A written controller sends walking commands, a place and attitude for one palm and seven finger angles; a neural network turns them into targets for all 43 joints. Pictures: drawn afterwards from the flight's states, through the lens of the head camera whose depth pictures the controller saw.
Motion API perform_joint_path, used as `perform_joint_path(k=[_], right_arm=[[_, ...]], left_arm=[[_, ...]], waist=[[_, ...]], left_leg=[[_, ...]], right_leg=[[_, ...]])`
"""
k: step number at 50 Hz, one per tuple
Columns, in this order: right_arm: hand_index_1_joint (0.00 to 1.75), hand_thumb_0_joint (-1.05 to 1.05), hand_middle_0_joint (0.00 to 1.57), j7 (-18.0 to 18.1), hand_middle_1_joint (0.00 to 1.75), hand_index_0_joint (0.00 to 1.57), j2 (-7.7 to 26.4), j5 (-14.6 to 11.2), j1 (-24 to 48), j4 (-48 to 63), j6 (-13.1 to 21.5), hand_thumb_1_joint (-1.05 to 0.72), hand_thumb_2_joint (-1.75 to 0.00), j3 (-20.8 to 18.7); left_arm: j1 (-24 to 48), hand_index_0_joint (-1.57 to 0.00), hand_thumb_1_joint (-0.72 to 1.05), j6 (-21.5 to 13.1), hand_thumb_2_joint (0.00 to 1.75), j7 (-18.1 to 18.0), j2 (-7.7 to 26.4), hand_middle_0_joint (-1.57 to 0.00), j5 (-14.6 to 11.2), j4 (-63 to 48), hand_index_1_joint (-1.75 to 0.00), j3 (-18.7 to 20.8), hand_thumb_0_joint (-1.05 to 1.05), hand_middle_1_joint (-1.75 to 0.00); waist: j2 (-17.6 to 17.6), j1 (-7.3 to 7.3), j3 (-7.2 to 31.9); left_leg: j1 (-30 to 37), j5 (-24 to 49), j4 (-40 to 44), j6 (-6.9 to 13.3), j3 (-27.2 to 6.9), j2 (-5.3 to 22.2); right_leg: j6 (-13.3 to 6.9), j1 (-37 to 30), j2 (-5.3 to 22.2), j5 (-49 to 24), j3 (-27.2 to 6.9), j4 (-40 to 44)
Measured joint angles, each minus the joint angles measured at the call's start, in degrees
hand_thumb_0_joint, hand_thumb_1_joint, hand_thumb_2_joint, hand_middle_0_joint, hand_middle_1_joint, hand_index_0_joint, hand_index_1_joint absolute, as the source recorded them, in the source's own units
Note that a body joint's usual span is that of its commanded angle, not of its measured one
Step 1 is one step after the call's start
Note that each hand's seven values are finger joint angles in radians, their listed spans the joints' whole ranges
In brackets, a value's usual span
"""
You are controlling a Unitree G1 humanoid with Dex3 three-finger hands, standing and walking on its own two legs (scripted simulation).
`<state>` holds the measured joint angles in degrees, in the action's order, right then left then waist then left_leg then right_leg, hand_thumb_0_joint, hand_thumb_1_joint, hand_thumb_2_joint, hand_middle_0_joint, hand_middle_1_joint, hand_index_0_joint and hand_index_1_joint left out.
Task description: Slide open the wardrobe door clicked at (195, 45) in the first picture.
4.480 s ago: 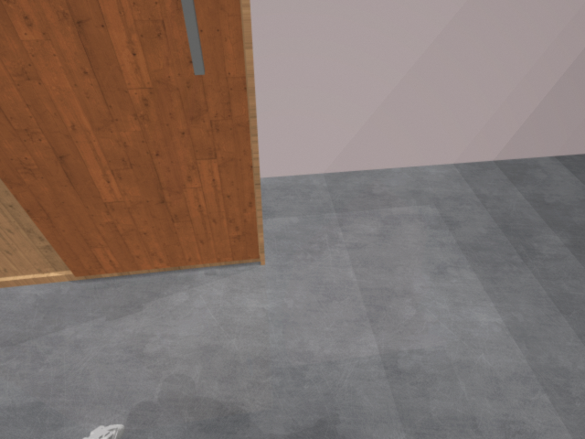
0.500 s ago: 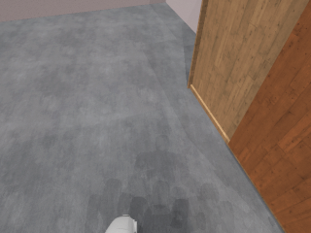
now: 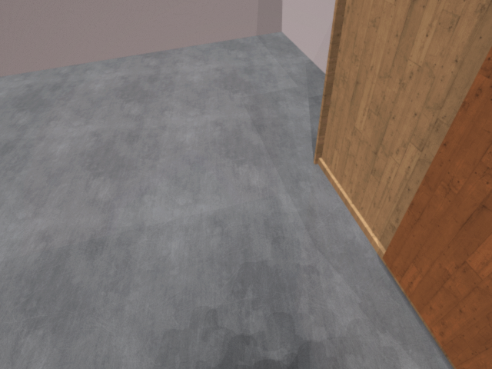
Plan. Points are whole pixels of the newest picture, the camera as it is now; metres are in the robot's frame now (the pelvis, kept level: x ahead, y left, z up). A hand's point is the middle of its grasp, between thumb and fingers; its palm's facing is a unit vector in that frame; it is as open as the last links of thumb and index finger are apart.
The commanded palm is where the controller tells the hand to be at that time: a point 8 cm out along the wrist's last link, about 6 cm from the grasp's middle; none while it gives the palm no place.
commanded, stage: turn to face it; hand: right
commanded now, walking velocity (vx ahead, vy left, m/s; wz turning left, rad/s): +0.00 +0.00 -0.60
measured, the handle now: out of the picture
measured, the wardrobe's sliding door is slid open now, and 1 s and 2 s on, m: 0.00 0.00 0.00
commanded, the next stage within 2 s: take the last steps up to it in 1.94 s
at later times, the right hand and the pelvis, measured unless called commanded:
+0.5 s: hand out of the picture +0.02 -0.19 -0.13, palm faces +0.28 +0.91 -0.29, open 7.4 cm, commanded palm none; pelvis -0.04 +0.04 +0.01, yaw -16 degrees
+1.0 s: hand out of the picture -0.18 -0.20 -0.17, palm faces +0.59 +0.76 -0.26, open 7.4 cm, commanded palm none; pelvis -0.08 +0.00 +0.01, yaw -35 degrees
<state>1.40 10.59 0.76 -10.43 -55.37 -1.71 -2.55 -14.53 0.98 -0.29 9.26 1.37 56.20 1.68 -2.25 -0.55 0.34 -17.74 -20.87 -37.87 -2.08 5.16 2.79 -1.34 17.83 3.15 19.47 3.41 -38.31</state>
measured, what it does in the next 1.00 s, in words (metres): steps on the spot, turning right: left foot, then right foot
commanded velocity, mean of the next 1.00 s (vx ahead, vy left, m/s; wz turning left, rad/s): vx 0.00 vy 0.00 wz -0.60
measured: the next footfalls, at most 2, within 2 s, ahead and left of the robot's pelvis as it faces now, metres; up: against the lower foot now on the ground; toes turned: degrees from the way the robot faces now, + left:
left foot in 0.46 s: +0.02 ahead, +0.14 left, +0.00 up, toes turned -14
right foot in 0.88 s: -0.10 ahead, -0.10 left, +0.00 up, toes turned -38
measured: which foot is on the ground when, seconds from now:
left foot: up 0.00-0.44, down 0.46-0.88, up 0.90-1.00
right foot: down 0.00-0.44, up 0.46-0.86, down 0.88-1.00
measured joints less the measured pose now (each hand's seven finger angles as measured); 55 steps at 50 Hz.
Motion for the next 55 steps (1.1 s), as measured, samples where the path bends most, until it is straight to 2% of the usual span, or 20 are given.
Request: perform_joint_path(k=[2,5,9,17,20,22,23,24,26,29,32,35,39,42,44,45,46,48,51,55], right_arm=[[0.30,0.01,0.20,0.0,0.30,0.20,0.4,0.2,-0.4,-0.4,-0.7,-0.91,-0.90,-0.4],[0.30,0.01,0.20,-0.3,0.30,0.20,0.8,0.2,-0.4,-0.8,-0.9,-0.91,-0.90,-0.9],[0.30,0.01,0.20,-0.2,0.30,0.20,1.7,0.0,-0.1,-0.5,-0.8,-0.91,-0.90,-1.5],[0.30,0.01,0.20,0.2,0.30,0.19,2.4,-0.6,2.8,0.7,-1.3,-0.91,-0.90,-1.9],[0.30,0.01,0.20,0.2,0.30,0.19,1.7,-0.8,3.8,1.9,-0.9,-0.91,-0.90,-1.4],[0.30,0.01,0.20,0.2,0.30,0.19,1.3,-0.9,3.6,2.9,-0.3,-0.91,-0.90,-1.1],[0.30,0.01,0.20,0.2,0.30,0.19,1.2,-0.7,3.3,3.3,0.2,-0.91,-0.90,-1.0],[0.30,0.01,0.20,0.3,0.30,0.19,0.6,-0.3,3.1,3.4,0.3,-0.91,-0.90,-0.8],[0.30,0.01,0.20,0.4,0.30,0.20,-0.3,-0.1,2.1,3.5,0.1,-0.91,-0.90,-0.1],[0.30,0.01,0.20,0.6,0.30,0.20,-0.9,0.0,0.5,3.3,0.1,-0.91,-0.90,0.3],[0.30,0.01,0.20,0.5,0.30,0.20,-1.1,0.2,-0.2,3.1,0.6,-0.91,-0.90,0.7],[0.30,0.01,0.20,0.3,0.30,0.20,-1.1,0.4,-0.8,3.4,1.1,-0.90,-0.90,1.0],[0.30,0.01,0.20,-0.1,0.30,0.20,-0.4,0.8,-1.7,3.4,1.1,-0.90,-0.90,1.0],[0.30,0.01,0.20,-0.3,0.30,0.20,1.0,0.9,-2.5,3.1,0.7,-0.90,-0.90,0.6],[0.30,0.01,0.20,-0.4,0.30,0.20,2.2,0.6,-3.4,2.8,0.3,-0.90,-0.90,0.1],[0.30,0.01,0.20,-0.5,0.30,0.20,3.2,0.3,-3.5,2.5,-0.2,-0.90,-0.90,-0.4],[0.30,0.01,0.20,-0.4,0.30,0.20,4.0,0.2,-3.4,2.1,-0.9,-0.90,-0.90,-0.8],[0.30,0.01,0.20,-0.1,0.30,0.20,5.1,0.2,-3.3,1.4,-2.3,-0.91,-0.90,-1.3],[0.30,0.01,0.20,-0.2,0.30,0.20,5.7,0.1,-2.3,0.8,-2.7,-0.91,-0.90,-1.8],[0.30,0.01,0.20,-0.6,0.30,0.19,5.8,0.0,-0.4,2.3,-1.8,-0.91,-0.90,-1.9]], left_arm=[[-0.6,-0.20,0.92,0.1,0.90,-0.4,-0.8,-0.20,0.4,0.2,-0.30,-0.2,0.01,-0.30],[-1.1,-0.20,0.93,0.0,0.90,-0.7,-0.7,-0.20,0.4,0.2,-0.30,-0.2,0.01,-0.30],[-1.2,-0.20,0.93,-0.1,0.90,-0.6,-0.2,-0.20,0.2,-0.2,-0.30,0.1,0.01,-0.30],[-1.3,-0.20,0.91,0.9,0.90,-0.1,1.4,-0.20,0.3,-0.7,-0.30,1.5,0.01,-0.30],[-1.1,-0.20,0.91,1.7,0.90,0.2,2.5,-0.20,0.4,-0.9,-0.30,2.2,0.01,-0.30],[-1.0,-0.20,0.91,2.4,0.90,0.4,3.1,-0.20,0.3,-1.2,-0.30,2.7,0.01,-0.30],[-0.9,-0.20,0.91,2.7,0.90,0.5,3.4,-0.20,0.1,-1.3,-0.30,3.1,0.01,-0.30],[-0.5,-0.20,0.91,3.0,0.90,0.5,4.0,-0.20,0.0,-1.2,-0.30,3.5,0.01,-0.30],[-0.3,-0.20,0.91,3.6,0.90,0.7,5.0,-0.20,0.3,-1.2,-0.30,4.1,0.01,-0.30],[0.3,-0.20,0.91,3.9,0.90,1.4,6.1,-0.20,0.5,-1.7,-0.30,4.5,0.01,-0.30],[0.9,-0.20,0.91,3.7,0.90,1.7,6.6,-0.20,0.3,-2.3,-0.30,4.5,0.01,-0.30],[1.8,-0.20,0.91,4.1,0.90,1.8,6.8,-0.20,0.2,-2.3,-0.30,4.3,0.01,-0.30],[4.0,-0.20,0.91,4.3,0.90,1.9,6.5,-0.20,0.0,-2.4,-0.30,3.7,0.01,-0.30],[5.6,-0.20,0.91,3.6,0.90,2.0,6.1,-0.20,-0.3,-3.3,-0.30,3.0,0.01,-0.30],[6.2,-0.20,0.91,2.6,0.90,2.1,6.0,-0.20,-0.4,-4.2,-0.30,2.6,0.01,-0.30],[6.8,-0.20,0.91,2.0,0.90,2.0,5.4,-0.20,-0.3,-4.5,-0.30,2.5,0.01,-0.30],[7.3,-0.20,0.91,1.4,0.90,2.0,4.9,-0.20,-0.4,-4.8,-0.30,2.2,0.01,-0.30],[7.5,-0.20,0.91,0.5,0.90,1.7,4.2,-0.20,-0.4,-5.3,-0.30,1.6,0.01,-0.30],[6.9,-0.20,0.91,0.0,0.90,0.8,3.5,-0.20,-0.2,-5.6,-0.30,1.1,0.01,-0.30],[5.5,-0.20,0.91,0.2,0.90,0.5,2.9,-0.20,-0.2,-4.9,-0.30,0.6,0.01,-0.30]], waist=[[-0.1,0.00,0.0],[1.0,-0.20,-1.0],[2.1,-0.31,-2.8],[3.7,-2.02,-4.4],[4.8,-2.46,-4.1],[5.0,-2.26,-3.3],[4.9,-1.92,-2.9],[5.6,-1.78,-2.9],[6.1,-1.89,-2.4],[5.7,-1.82,-1.8],[4.9,-1.97,-2.2],[4.0,-1.38,-3.0],[2.6,0.05,-4.4],[1.3,1.07,-5.3],[0.7,1.38,-5.3],[-0.6,1.51,-5.6],[-1.3,1.81,-6.0],[-1.4,2.10,-6.1],[-0.2,1.46,-5.9],[0.8,1.14,-5.7]], left_leg=[[-2.5,-4.1,-8.3,-0.3,-1.2,-0.4],[-5.7,-3.9,-18.0,-0.8,-2.5,-0.6],[-7.1,-3.0,-20.3,-1.8,-3.9,-0.4],[-4.4,-4.9,-11.4,-2.2,-5.8,-1.4],[-1.2,-3.7,-4.0,-1.5,-5.9,-2.4],[2.7,0.1,4.8,-0.7,-5.3,-2.5],[4.0,2.6,8.3,0.8,-5.0,-2.3],[4.1,3.7,8.0,1.9,-4.2,-2.3],[4.9,3.7,7.9,2.5,-2.3,-1.4],[6.8,4.1,9.7,2.3,-0.5,0.2],[7.7,4.3,10.1,2.2,1.8,1.7],[7.7,3.8,9.5,1.9,4.2,3.1],[6.7,2.9,7.5,1.0,6.8,5.2],[5.4,1.6,4.7,-0.3,8.8,7.0],[3.8,-0.1,1.1,-1.5,9.8,8.4],[2.0,-1.8,-2.8,-2.0,8.5,9.3],[-0.2,-5.6,-7.9,-2.4,5.8,8.7],[-4.4,-9.7,-17.6,-2.7,2.1,6.5],[-8.5,-7.1,-25.9,-3.2,-0.7,4.2],[-10.7,-2.6,-26.9,-3.9,-3.3,3.3]], right_leg=[[-0.7,-0.6,-0.6,-1.3,-0.5,2.1],[-1.3,-1.4,-1.6,-4.6,-1.9,6.9],[-1.7,-1.5,-2.8,-8.2,-3.7,11.5],[-1.0,1.1,-5.5,-11.4,-8.3,12.6],[-0.1,2.5,-6.5,-12.2,-10.4,11.9],[0.8,3.7,-7.4,-12.4,-11.5,10.7],[1.3,5.0,-7.8,-10.2,-11.4,8.3],[2.0,6.7,-7.7,-4.6,-10.9,3.7],[2.7,10.5,-7.7,1.9,-8.7,-8.9],[3.9,13.5,-5.6,1.6,-5.2,-23.1],[5.1,13.2,-3.0,0.3,-3.7,-27.4],[6.0,10.9,-1.0,1.4,-2.9,-24.6],[6.1,6.4,0.3,4.1,-1.0,-14.8],[5.3,2.3,0.0,3.8,1.0,-5.9],[4.0,-1.3,-0.6,-0.6,2.1,2.3],[2.2,-0.9,-1.6,-0.4,2.2,2.3],[0.8,-0.3,-2.2,0.2,2.1,1.3],[-0.6,-0.2,-2.2,0.4,1.5,1.4],[-1.0,-1.4,-2.4,-1.8,-0.5,4.8],[-1.6,-2.9,-3.6,-4.8,-2.9,9.2]])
